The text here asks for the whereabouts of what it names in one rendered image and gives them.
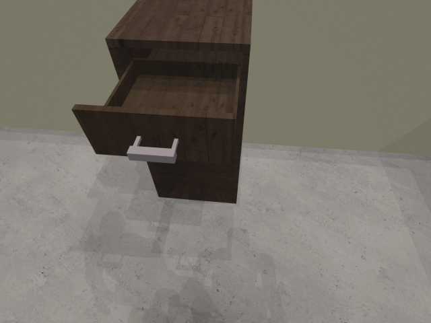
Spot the handle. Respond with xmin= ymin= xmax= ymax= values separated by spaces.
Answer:
xmin=127 ymin=136 xmax=178 ymax=164

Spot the drawer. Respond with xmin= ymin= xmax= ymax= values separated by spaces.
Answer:
xmin=72 ymin=58 xmax=241 ymax=164

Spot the cabinet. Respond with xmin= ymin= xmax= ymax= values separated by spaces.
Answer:
xmin=105 ymin=0 xmax=253 ymax=204

